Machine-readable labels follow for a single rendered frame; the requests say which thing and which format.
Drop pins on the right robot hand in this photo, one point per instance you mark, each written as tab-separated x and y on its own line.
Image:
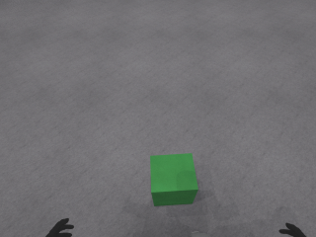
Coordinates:
292	230

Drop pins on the left robot hand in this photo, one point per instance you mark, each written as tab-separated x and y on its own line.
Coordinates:
59	226

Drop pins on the carton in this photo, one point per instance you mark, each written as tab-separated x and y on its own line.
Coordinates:
173	179

